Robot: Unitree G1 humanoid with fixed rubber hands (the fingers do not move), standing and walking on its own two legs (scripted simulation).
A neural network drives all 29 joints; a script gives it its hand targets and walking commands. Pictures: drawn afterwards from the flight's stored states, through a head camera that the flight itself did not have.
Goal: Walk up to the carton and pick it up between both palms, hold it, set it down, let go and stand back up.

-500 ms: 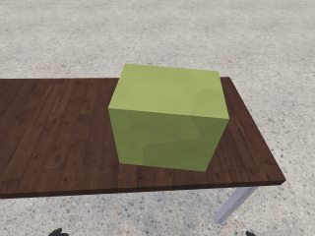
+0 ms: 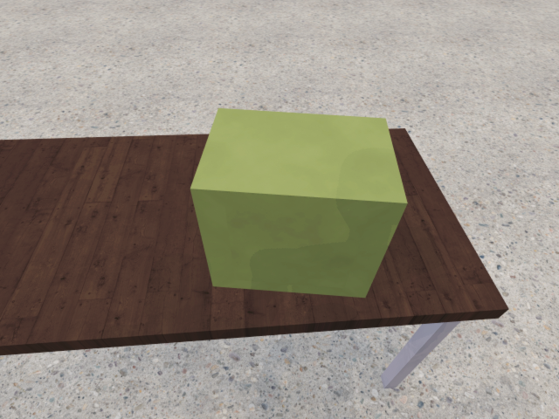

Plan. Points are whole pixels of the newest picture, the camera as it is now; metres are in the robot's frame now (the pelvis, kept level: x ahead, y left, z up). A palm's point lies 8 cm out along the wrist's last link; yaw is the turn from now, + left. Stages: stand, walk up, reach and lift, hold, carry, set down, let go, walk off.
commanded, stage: stand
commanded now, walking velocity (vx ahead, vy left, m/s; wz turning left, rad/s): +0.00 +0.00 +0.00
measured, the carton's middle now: (294, 206) +0.49 -0.03 +0.01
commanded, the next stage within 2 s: none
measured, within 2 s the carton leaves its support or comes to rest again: neither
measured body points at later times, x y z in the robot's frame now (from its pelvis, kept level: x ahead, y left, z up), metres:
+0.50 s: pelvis +0.02 +0.00 +0.00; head +0.02 +0.01 +0.45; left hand +0.15 +0.27 -0.10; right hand +0.12 -0.27 -0.10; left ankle +0.01 +0.13 -0.73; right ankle +0.04 -0.13 -0.73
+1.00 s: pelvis +0.00 +0.02 +0.00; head +0.00 +0.02 +0.45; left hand +0.14 +0.29 -0.09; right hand +0.12 -0.26 -0.10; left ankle +0.01 +0.13 -0.73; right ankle +0.04 -0.13 -0.73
